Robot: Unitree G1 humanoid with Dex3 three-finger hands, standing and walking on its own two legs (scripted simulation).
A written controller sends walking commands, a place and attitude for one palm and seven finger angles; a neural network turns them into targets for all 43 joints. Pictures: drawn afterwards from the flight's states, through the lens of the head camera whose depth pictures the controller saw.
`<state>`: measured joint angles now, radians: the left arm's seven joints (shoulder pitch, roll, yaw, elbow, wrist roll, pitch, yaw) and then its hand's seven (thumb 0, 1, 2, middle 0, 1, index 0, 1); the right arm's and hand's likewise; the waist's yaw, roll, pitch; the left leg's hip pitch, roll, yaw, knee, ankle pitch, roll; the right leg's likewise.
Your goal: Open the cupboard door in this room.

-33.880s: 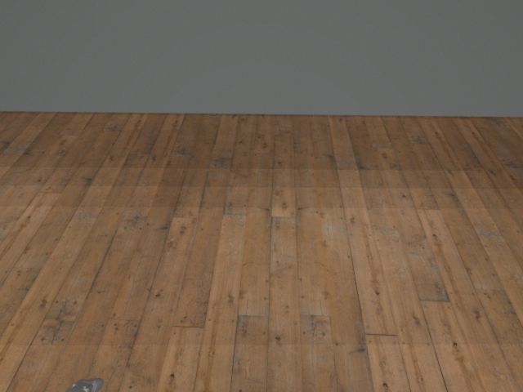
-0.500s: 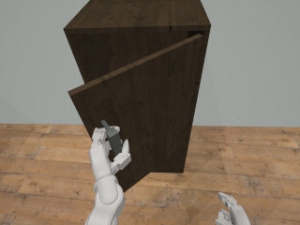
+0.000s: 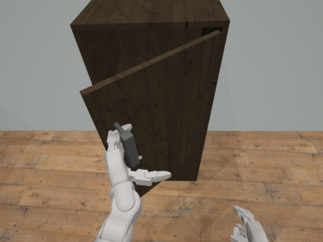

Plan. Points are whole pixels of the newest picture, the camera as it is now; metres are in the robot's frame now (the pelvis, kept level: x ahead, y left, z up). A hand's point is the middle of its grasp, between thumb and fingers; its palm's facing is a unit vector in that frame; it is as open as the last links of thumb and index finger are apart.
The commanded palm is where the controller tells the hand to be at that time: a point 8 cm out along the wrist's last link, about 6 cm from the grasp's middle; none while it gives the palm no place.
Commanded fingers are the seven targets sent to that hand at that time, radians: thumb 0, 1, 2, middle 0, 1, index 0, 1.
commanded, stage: open thumb and fingers to let go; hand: left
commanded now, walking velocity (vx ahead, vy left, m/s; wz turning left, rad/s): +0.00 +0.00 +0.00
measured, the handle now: (125, 144) +0.34 +0.11 +0.07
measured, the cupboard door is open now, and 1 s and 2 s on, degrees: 41 43 43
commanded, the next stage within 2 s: slide the hand sideways off the handle in 0.12 s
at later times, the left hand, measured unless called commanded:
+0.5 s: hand (138, 171) +0.27 +0.07 +0.07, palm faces -0.10 -1.00 +0.00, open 16.2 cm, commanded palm +0.25 +0.11 +0.07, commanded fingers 0.00 -0.50 0.30 -0.15 -0.30 -0.15 -0.30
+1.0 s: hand (121, 186) +0.23 +0.10 +0.07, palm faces -0.03 -1.00 -0.01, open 16.2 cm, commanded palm +0.20 +0.16 +0.07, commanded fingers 0.00 -0.50 0.30 -0.15 -0.30 -0.15 -0.30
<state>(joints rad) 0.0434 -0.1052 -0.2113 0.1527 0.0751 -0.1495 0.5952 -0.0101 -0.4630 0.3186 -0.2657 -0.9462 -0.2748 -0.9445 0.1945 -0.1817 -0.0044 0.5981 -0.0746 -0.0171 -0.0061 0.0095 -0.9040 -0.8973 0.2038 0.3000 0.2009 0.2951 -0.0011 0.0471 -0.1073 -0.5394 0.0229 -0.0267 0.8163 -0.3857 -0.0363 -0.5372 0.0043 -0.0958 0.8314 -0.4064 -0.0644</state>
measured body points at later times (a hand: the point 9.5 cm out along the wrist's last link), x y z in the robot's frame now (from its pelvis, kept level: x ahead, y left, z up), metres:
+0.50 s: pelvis -0.01 +0.03 -0.01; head +0.01 +0.01 +0.44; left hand +0.27 +0.13 +0.07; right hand +0.16 -0.18 -0.10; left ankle +0.02 +0.15 -0.70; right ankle +0.01 -0.08 -0.70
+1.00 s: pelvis +0.01 +0.03 -0.01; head +0.03 +0.01 +0.44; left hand +0.23 +0.16 +0.07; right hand +0.19 -0.19 -0.08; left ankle +0.02 +0.15 -0.70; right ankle +0.01 -0.08 -0.70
